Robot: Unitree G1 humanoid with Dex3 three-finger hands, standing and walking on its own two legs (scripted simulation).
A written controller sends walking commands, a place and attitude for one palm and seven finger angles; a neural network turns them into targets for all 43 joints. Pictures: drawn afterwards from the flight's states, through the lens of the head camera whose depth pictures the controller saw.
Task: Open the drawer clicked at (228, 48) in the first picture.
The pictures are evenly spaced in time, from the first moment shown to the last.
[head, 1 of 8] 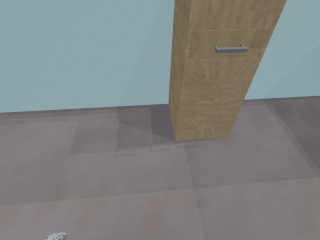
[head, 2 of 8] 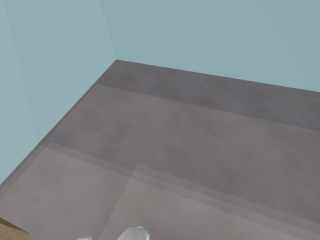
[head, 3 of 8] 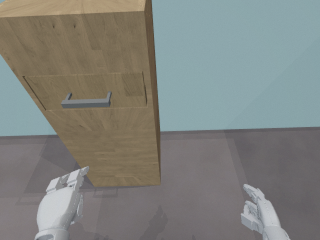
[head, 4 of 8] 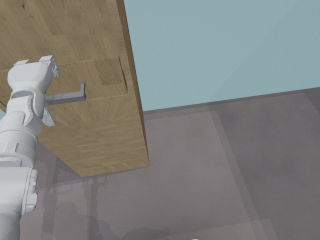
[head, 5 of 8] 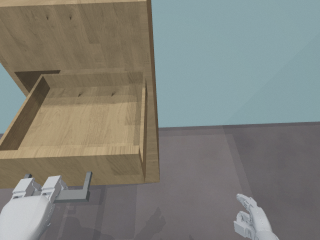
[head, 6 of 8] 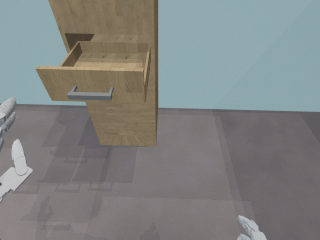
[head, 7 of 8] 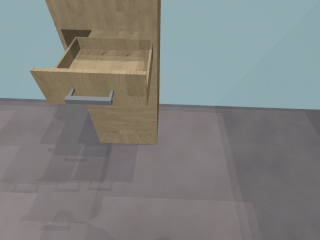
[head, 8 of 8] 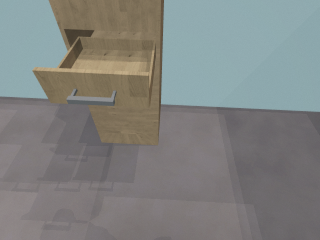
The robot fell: no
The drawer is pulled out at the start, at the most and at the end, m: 0.00 0.30 0.30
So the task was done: yes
